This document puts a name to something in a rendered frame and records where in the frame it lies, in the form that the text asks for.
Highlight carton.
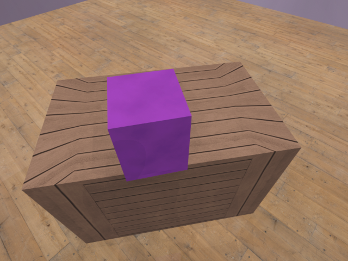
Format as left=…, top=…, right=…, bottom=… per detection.
left=107, top=69, right=191, bottom=181

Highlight pedestal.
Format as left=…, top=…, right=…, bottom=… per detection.
left=22, top=61, right=301, bottom=244

